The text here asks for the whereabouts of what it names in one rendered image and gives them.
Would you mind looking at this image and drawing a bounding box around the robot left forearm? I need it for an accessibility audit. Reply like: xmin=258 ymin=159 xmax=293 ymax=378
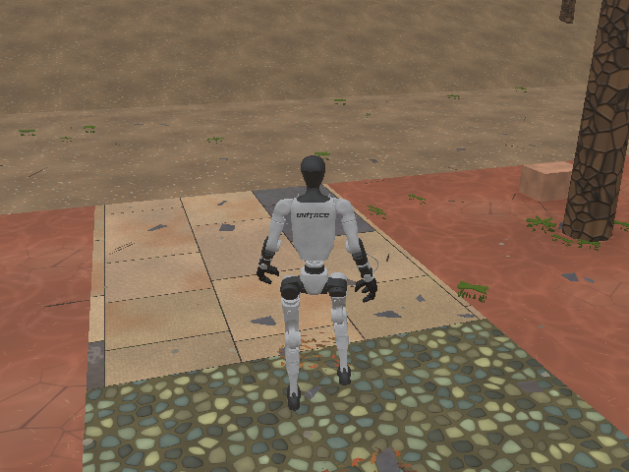
xmin=258 ymin=236 xmax=275 ymax=269

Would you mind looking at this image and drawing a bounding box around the humanoid robot torso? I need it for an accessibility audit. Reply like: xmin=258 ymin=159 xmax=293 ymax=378
xmin=291 ymin=194 xmax=337 ymax=295

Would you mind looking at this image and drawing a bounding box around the right robot hand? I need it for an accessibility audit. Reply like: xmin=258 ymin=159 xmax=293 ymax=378
xmin=355 ymin=278 xmax=377 ymax=303

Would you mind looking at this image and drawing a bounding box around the robot right upper arm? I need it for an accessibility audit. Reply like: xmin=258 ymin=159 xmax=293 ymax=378
xmin=333 ymin=198 xmax=361 ymax=254

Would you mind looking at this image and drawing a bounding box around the left robot foot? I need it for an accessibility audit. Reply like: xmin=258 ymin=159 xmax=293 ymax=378
xmin=287 ymin=385 xmax=301 ymax=411

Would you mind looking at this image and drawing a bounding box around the robot right forearm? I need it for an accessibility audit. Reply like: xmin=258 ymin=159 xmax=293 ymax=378
xmin=352 ymin=238 xmax=374 ymax=282

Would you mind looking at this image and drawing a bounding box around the left robot hand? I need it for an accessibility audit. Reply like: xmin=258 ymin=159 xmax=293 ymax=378
xmin=257 ymin=265 xmax=279 ymax=284

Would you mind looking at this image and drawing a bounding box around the robot left upper arm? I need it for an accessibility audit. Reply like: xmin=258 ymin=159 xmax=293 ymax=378
xmin=265 ymin=199 xmax=293 ymax=252

